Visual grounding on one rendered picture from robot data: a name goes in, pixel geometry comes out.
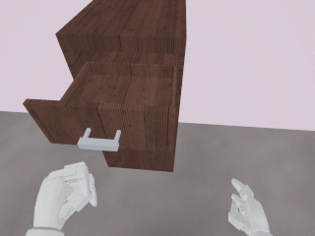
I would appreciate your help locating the robot left forearm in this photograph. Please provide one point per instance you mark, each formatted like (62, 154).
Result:
(44, 231)

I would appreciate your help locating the drawer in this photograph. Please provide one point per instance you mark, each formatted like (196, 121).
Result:
(136, 99)

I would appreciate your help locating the right robot hand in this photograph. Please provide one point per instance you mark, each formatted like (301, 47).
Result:
(251, 217)

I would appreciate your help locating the handle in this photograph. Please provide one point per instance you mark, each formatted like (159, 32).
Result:
(85, 142)

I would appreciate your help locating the left robot hand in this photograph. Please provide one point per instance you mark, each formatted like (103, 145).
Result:
(50, 209)

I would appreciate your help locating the cabinet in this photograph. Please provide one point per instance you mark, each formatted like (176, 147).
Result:
(152, 32)

